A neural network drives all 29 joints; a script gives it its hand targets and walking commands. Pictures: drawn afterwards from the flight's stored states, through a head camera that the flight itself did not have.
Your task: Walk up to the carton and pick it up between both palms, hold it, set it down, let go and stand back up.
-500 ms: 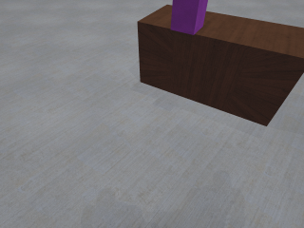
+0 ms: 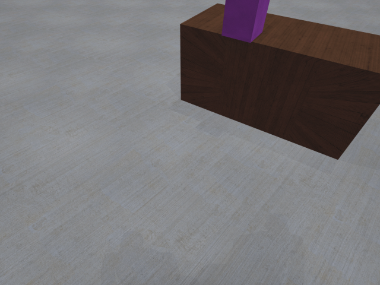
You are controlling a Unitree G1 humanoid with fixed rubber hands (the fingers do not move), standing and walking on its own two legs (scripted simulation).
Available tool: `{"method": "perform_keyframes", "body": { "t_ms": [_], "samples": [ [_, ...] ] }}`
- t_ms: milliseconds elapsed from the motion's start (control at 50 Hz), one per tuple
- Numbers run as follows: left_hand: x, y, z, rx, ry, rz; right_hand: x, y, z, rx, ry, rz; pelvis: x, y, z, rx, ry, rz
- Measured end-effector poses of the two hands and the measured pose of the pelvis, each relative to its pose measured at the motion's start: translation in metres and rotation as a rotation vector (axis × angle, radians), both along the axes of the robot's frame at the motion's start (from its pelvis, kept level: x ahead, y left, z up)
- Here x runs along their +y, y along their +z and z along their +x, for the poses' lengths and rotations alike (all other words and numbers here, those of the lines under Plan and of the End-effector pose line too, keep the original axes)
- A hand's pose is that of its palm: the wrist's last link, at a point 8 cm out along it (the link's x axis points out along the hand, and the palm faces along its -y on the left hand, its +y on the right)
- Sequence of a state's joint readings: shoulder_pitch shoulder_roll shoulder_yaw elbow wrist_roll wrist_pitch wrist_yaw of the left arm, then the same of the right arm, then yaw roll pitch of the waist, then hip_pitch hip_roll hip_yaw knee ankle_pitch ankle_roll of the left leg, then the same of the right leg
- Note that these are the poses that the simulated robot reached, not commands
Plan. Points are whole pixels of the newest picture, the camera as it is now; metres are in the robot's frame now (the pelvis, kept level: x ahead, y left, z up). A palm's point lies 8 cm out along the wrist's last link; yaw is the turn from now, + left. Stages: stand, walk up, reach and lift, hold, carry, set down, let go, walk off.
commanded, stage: stand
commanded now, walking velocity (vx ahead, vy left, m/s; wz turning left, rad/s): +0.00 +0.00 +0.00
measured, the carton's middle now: (245, 13) +1.63 -0.31 +0.00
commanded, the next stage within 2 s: walk up in 0.98 s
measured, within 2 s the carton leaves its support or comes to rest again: neither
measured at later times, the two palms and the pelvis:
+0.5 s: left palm out of the picture +0.03 +0.21 -0.15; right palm out of the picture +0.03 -0.20 -0.14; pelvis +0.04 +0.00 +0.00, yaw +0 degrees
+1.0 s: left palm out of the picture +0.04 +0.21 -0.15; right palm out of the picture +0.03 -0.19 -0.14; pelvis +0.05 +0.01 +0.00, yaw +0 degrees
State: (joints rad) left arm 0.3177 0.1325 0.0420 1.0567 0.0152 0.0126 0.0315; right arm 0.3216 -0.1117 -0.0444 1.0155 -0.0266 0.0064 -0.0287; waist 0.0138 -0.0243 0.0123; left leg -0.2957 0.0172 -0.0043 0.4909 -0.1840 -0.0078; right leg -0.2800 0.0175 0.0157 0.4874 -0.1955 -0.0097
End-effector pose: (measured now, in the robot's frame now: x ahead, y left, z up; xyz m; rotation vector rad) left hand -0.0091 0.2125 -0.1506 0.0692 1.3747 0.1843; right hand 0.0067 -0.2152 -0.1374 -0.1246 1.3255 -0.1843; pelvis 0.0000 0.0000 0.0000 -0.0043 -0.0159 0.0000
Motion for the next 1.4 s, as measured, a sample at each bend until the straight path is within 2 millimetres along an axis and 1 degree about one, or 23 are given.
{"method": "perform_keyframes", "body": {
  "t_ms": [100, 200, 280, 400, 460, 660, 760, 820, 940, 1080, 1160, 1220, 1260, 1300, 1320, 1360, 1400],
  "samples": [
    [-0.002, 0.000, -0.005, 0.036, 0.002, -0.011, 0.007, -0.001, -0.008, 0.046, -0.005, 0.015, 0.002, 0.001, 0.003, 0.016, 0.001, 0.000],
    [0.001, 0.002, -0.002, 0.061, 0.003, -0.001, 0.014, -0.003, -0.008, 0.063, -0.011, 0.033, 0.003, 0.002, 0.009, 0.026, 0.000, 0.005],
    [0.001, 0.004, 0.007, 0.053, 0.004, 0.008, 0.015, -0.005, -0.004, 0.075, -0.012, 0.039, 0.003, 0.002, 0.016, 0.030, 0.006, 0.005],
    [0.000, 0.006, 0.025, 0.040, -0.003, 0.011, 0.010, -0.005, 0.013, 0.065, -0.012, 0.027, 0.003, 0.003, 0.028, 0.041, 0.003, 0.002],
    [-0.004, 0.004, 0.036, 0.033, -0.012, 0.001, 0.011, -0.003, 0.019, 0.058, -0.015, 0.025, 0.003, 0.004, 0.034, 0.040, 0.002, 0.002],
    [-0.001, 0.002, 0.060, 0.020, -0.023, 0.002, 0.012, -0.002, 0.033, 0.071, -0.024, 0.015, 0.004, 0.003, 0.052, 0.024, 0.004, 0.004],
    [0.002, 0.003, 0.067, 0.008, -0.022, 0.016, 0.015, -0.005, 0.041, 0.055, -0.031, 0.024, 0.006, 0.003, 0.057, 0.005, 0.000, 0.004],
    [0.003, 0.004, 0.069, 0.006, -0.024, 0.017, 0.018, -0.008, 0.040, 0.058, -0.033, 0.030, 0.007, 0.003, 0.057, -0.007, 0.005, 0.003],
    [0.003, 0.005, 0.061, 0.022, -0.030, 0.014, 0.022, -0.008, 0.029, 0.081, -0.034, 0.041, 0.007, 0.004, 0.051, -0.021, 0.003, 0.003],
    [0.001, 0.004, 0.042, 0.058, -0.028, 0.005, 0.019, -0.005, 0.012, 0.113, -0.041, 0.030, 0.007, 0.005, 0.043, -0.030, 0.000, 0.003],
    [-0.004, 0.003, 0.031, 0.074, -0.024, -0.012, 0.018, -0.003, 0.003, 0.133, -0.039, 0.025, 0.007, 0.006, 0.038, -0.029, 0.001, 0.003],
    [-0.005, 0.001, 0.024, 0.080, -0.018, -0.015, 0.017, -0.003, 0.000, 0.132, -0.041, 0.021, 0.006, 0.005, 0.034, -0.030, 0.000, 0.000],
    [-0.003, 0.001, 0.023, 0.083, -0.030, -0.019, 0.012, -0.004, 0.000, 0.102, -0.069, 0.016, 0.005, 0.004, 0.030, -0.024, -0.030, 0.007],
    [-0.001, 0.005, 0.030, 0.091, -0.082, -0.016, 0.002, -0.003, -0.003, 0.073, -0.113, 0.006, 0.001, 0.005, 0.028, -0.009, -0.062, 0.002],
    [0.000, 0.009, 0.039, 0.079, -0.107, -0.012, -0.004, -0.001, -0.005, 0.065, -0.127, 0.001, -0.001, 0.007, 0.027, -0.006, -0.063, -0.007],
    [0.000, 0.019, 0.064, 0.010, -0.130, 0.004, -0.016, 0.002, -0.010, 0.062, -0.131, -0.007, -0.008, 0.011, 0.028, 0.007, -0.062, -0.020],
    [-0.002, 0.028, 0.090, -0.080, -0.137, 0.024, -0.030, 0.001, -0.010, 0.061, -0.127, -0.014, -0.017, 0.012, 0.032, 0.018, -0.076, -0.024]
  ]
}}
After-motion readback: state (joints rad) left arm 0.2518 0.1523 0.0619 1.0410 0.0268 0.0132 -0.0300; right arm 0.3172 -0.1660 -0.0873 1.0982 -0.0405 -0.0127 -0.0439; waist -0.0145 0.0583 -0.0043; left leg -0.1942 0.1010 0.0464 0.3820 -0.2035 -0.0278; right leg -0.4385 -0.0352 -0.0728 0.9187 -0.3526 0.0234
